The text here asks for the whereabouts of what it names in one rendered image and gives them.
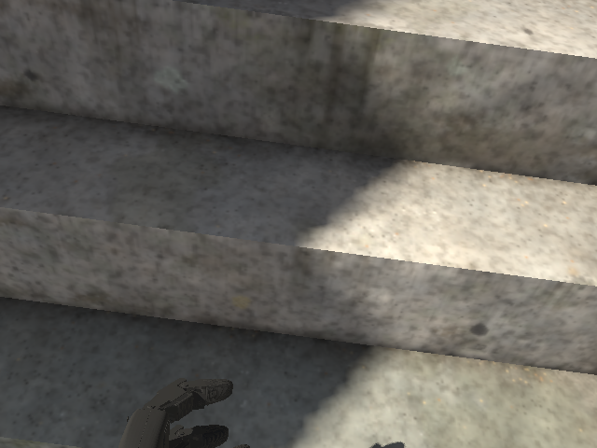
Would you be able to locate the robot left hand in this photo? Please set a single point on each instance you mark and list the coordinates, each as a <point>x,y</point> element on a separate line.
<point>150,427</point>

